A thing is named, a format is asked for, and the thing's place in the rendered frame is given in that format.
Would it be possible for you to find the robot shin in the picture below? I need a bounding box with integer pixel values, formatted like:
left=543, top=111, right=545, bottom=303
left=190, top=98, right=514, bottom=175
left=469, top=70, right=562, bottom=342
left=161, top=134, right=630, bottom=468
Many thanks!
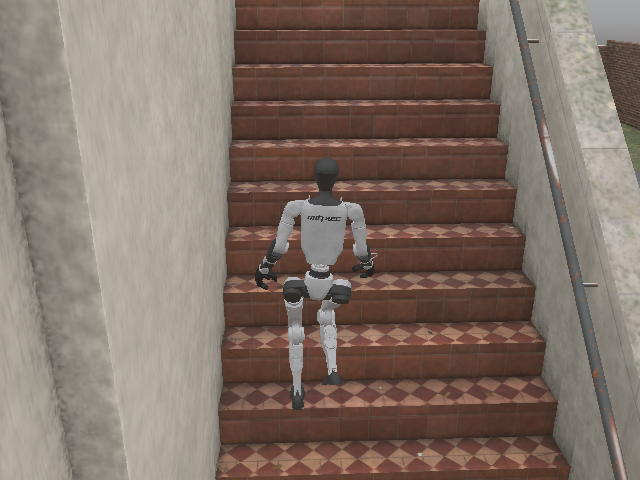
left=320, top=310, right=337, bottom=375
left=288, top=327, right=303, bottom=396

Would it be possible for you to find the robot right hand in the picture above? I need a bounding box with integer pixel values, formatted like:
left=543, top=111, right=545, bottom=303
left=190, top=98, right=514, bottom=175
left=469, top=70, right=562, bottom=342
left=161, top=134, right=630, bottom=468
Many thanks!
left=352, top=259, right=375, bottom=278

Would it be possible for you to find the right robot upper arm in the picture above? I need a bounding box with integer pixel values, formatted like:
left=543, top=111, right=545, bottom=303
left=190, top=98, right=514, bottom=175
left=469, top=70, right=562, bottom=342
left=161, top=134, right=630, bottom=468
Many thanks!
left=345, top=202, right=368, bottom=257

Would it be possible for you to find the robot left hand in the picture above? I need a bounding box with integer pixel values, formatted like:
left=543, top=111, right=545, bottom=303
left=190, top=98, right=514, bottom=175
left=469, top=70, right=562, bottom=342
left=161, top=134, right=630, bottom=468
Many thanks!
left=255, top=266, right=277, bottom=290

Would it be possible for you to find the left robot forearm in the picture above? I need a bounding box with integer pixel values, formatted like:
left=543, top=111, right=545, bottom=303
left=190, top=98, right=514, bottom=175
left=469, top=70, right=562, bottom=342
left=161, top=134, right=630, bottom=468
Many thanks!
left=259, top=238, right=282, bottom=274

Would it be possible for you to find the robot right shin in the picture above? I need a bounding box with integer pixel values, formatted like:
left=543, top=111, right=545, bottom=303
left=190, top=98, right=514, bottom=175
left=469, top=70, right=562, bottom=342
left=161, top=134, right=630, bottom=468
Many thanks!
left=320, top=310, right=337, bottom=375

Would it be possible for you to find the right robot forearm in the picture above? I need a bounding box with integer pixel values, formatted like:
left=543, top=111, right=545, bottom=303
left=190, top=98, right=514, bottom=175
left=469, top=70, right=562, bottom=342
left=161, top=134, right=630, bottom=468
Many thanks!
left=357, top=242, right=373, bottom=270

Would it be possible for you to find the left robot upper arm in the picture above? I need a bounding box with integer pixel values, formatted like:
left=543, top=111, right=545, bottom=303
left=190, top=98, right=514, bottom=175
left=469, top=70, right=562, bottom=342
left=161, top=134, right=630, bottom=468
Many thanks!
left=273, top=200, right=304, bottom=254

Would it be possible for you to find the robot left shin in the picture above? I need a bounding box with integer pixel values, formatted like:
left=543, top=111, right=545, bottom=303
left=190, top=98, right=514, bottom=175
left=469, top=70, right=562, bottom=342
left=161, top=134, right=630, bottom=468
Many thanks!
left=288, top=327, right=303, bottom=396

